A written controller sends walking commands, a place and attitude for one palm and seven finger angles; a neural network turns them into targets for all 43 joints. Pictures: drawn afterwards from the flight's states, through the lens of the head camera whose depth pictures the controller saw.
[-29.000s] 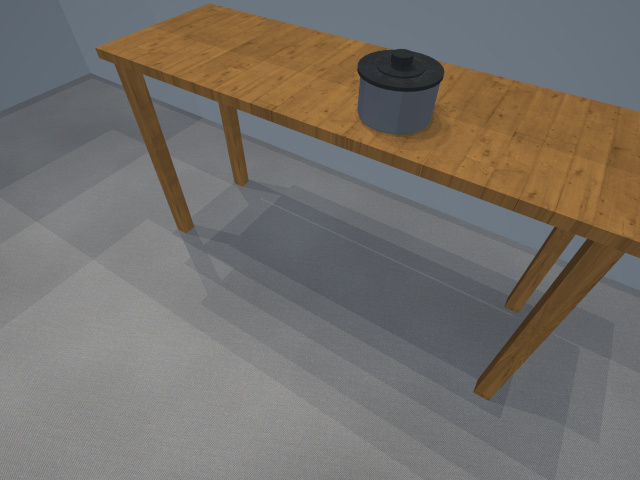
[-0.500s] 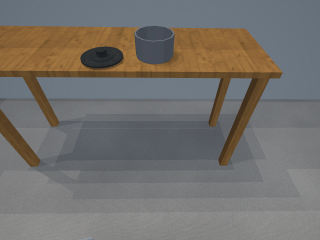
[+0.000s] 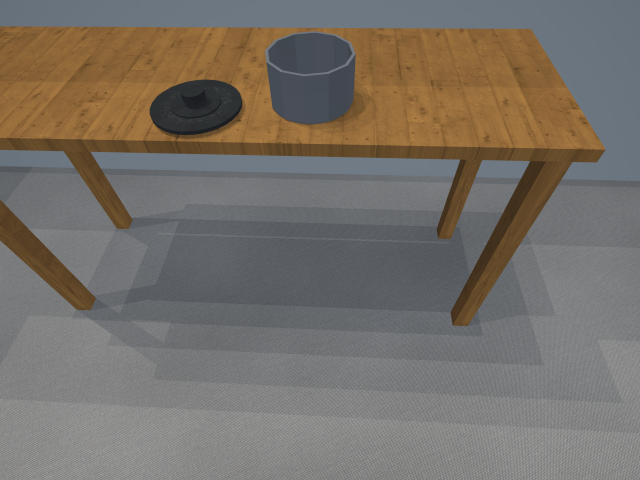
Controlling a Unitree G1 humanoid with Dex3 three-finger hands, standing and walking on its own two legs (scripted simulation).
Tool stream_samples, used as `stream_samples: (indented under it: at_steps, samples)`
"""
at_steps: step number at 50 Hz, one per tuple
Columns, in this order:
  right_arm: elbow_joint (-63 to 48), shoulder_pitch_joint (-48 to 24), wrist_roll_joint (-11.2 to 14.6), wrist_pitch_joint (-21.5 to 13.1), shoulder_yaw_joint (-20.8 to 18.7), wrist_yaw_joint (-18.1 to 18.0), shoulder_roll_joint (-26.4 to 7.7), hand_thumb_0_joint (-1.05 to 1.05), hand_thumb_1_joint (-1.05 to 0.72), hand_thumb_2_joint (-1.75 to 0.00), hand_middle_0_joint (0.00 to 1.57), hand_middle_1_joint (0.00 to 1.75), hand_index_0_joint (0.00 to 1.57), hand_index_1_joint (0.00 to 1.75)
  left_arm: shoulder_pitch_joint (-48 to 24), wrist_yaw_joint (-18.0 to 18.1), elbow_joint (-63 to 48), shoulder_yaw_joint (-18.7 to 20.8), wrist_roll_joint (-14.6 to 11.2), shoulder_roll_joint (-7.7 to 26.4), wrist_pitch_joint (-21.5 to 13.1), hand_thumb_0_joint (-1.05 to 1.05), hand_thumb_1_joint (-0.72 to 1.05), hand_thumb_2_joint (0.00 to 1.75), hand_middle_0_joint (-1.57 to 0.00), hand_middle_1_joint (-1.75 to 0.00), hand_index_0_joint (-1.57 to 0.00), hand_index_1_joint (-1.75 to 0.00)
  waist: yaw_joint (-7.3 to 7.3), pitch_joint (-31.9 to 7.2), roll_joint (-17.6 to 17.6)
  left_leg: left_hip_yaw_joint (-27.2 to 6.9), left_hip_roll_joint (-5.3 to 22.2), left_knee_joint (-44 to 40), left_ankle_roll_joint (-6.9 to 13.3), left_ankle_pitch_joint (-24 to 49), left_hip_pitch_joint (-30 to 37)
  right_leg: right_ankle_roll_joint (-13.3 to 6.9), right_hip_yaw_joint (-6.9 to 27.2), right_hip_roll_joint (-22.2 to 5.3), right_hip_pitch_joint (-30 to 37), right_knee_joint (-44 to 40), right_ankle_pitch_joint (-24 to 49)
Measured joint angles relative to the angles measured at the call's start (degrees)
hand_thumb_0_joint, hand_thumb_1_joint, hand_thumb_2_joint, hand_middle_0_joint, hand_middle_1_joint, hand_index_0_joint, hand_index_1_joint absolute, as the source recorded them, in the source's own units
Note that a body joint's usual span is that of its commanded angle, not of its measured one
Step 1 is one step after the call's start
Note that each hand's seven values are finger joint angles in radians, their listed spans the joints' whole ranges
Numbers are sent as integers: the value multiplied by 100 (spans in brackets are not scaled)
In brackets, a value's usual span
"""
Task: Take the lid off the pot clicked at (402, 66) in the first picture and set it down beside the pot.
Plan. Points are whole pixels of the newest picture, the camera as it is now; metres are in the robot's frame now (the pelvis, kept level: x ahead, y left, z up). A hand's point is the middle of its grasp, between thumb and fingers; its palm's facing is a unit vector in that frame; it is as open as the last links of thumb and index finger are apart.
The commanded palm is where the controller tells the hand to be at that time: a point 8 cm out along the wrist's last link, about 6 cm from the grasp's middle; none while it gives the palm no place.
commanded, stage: let the arm hang, fingers relaxed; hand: left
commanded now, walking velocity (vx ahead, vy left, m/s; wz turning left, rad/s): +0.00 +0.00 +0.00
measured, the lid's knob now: (193, 94) +0.77 +0.29 +0.05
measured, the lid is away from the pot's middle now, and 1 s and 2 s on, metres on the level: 0.24 0.24 0.24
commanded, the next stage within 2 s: look to check the result in 0.50 s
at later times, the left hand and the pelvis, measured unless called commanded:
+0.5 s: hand out of the picture +0.05 +0.19 -0.17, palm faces +0.03 -0.97 -0.22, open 7.2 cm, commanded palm none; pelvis +0.00 +0.01 +0.00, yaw +0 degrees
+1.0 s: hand out of the picture -0.03 +0.18 -0.17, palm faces +0.03 -0.98 -0.20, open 7.3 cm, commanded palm none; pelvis -0.03 +0.01 +0.01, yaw -1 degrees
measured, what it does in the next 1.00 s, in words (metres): stands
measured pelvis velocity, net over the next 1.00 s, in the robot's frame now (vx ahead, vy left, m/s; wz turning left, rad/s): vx -0.03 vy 0.01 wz -0.01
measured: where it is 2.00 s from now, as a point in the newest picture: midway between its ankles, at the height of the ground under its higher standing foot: outside the picture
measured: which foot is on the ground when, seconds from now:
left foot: down 0.00-1.00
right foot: down 0.00-1.00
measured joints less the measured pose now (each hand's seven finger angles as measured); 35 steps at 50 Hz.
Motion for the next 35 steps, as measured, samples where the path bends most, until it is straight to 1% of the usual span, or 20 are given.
stream_samples:
  at_steps: [5, 13, 24, 35]
  samples:
    - [-6, -149, 19, -24, -49, 5, -106, 2, -95, -90, 20, 30, 20, 30, -121, -16, -22, 17, 3, 43, -2, 2, 96, 90, -20, -29, -20, -30, -2, -38, 7, 43, 18, -138, -15, -68, 168, 3, 17, 13, 120, -66, -27]
    - [-7, -238, 14, -20, -59, 8, -140, 0, -93, -90, 19, 30, 20, 30, -269, -39, -92, 27, 3, 69, -19, 1, 94, 90, -20, -29, -20, -30, -16, -65, -22, 83, 4, -268, -12, -35, 311, 22, 47, 1, 242, -173, 17]
    - [129, -51, -1, -20, -7, 33, -59, 0, -92, -90, 19, 30, 20, 30, -290, -69, -93, 32, -4, 85, -10, 0, 93, 90, -20, -29, -20, -30, -49, -62, -53, 99, -37, -431, 24, 104, 401, 53, 59, -36, 322, -316, 147]
    - [278, 137, -3, -35, 30, 46, 33, 0, -91, -90, 20, 30, 20, 30, -113, -80, 67, 24, -9, 94, -5, 0, 94, 90, -20, -29, -20, -30, -46, -37, -60, 120, -66, -527, 65, 244, 390, 83, 76, -62, 306, -411, 295]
